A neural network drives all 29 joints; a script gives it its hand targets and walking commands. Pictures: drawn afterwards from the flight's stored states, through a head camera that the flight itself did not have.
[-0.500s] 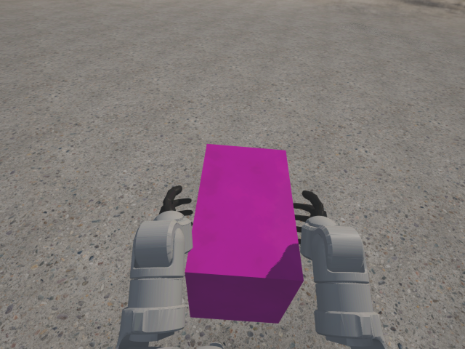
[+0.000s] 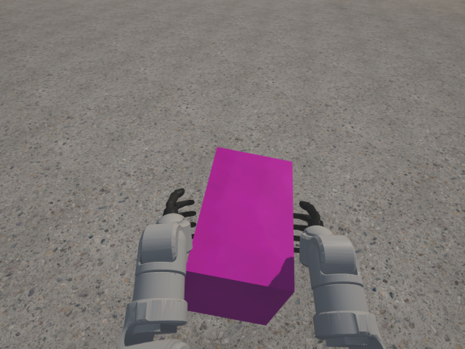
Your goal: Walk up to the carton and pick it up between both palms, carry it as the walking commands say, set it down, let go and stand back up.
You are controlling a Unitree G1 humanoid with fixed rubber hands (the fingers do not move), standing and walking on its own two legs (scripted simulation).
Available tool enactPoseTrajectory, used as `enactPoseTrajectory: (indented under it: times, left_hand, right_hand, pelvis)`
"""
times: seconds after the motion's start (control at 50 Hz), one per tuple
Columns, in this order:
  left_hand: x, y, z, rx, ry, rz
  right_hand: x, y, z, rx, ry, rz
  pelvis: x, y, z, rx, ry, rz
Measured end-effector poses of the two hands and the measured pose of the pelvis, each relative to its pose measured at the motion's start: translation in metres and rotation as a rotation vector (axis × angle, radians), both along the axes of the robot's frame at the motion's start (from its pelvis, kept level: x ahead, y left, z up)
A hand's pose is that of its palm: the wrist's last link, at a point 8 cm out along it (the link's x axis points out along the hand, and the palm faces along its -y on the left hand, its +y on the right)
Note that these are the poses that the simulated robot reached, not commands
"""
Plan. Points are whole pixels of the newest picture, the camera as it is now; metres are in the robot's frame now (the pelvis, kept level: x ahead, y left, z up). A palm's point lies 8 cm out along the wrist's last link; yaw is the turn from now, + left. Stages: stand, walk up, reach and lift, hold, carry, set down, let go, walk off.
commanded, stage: carry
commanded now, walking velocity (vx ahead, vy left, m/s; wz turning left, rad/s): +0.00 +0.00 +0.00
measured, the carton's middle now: (240, 232) +0.37 +0.01 +0.00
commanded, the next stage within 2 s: none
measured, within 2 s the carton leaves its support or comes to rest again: neither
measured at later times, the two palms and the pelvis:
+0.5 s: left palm (136, 288) +0.21 +0.17 +0.07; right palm (301, 282) +0.22 -0.08 +0.07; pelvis -0.09 +0.02 -0.01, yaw +2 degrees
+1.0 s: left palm out of the picture +0.12 +0.16 +0.07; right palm out of the picture +0.11 -0.09 +0.07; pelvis -0.19 +0.04 +0.00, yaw +1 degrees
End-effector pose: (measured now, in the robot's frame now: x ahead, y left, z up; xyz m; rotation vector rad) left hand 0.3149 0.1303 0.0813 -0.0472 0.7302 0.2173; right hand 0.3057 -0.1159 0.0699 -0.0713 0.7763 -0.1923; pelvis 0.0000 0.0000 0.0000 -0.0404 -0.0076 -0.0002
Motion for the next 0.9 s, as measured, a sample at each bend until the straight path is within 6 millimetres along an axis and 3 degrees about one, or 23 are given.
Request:
enactPoseTrajectory:
  times: [0.1, 0.2, 0.34, 0.42, 0.54, 0.68, 0.74, 0.86, 0.9]
  left_hand:
    - [-0.024, 0.003, -0.022, -0.044, -0.014, -0.052]
    - [-0.05, 0.013, -0.013, 0.013, -0.036, -0.043]
    - [-0.088, 0.032, -0.012, 0.062, 0.085, -0.014]
    - [-0.098, 0.04, -0.016, 0.009, 0.022, 0.039]
    - [-0.111, 0.037, -0.017, -0.039, -0.081, 0.014]
    - [-0.16, 0.045, -0.013, 0.07, 0.026, 0.014]
    - [-0.17, 0.05, -0.024, 0.038, 0.062, 0.062]
    - [-0.177, 0.039, -0.03, -0.078, -0.041, 0.014]
    - [-0.187, 0.035, -0.024, -0.044, -0.07, -0.016]
  right_hand:
    - [-0.019, 0.0, 0.002, 0.002, -0.043, -0.042]
    - [-0.038, 0.01, 0.016, 0.084, -0.141, -0.043]
    - [-0.065, 0.029, -0.002, 0.075, -0.023, 0.033]
    - [-0.074, 0.037, -0.002, 0.027, -0.049, 0.067]
    - [-0.089, 0.034, 0.003, 0.003, -0.136, 0.031]
    - [-0.126, 0.043, -0.009, 0.082, -0.046, 0.048]
    - [-0.143, 0.048, -0.023, 0.023, 0.042, 0.116]
    - [-0.165, 0.034, -0.025, -0.038, 0.004, 0.066]
    - [-0.177, 0.031, -0.016, -0.019, -0.027, 0.029]
  pelvis:
    - [-0.015, 0.01, -0.005, 0.025, -0.018, 0.005]
    - [-0.04, 0.021, -0.003, 0.025, -0.002, -0.015]
    - [-0.064, 0.024, 0.012, -0.003, -0.004, 0.016]
    - [-0.077, 0.021, 0.002, 0.001, -0.025, 0.021]
    - [-0.096, 0.024, -0.016, -0.003, -0.043, 0.041]
    - [-0.133, 0.029, -0.004, -0.004, -0.04, 0.046]
    - [-0.142, 0.024, -0.001, 0.045, -0.025, 0.03]
    - [-0.164, 0.024, -0.006, 0.069, -0.01, 0.077]
    - [-0.173, 0.029, -0.004, 0.078, -0.021, 0.049]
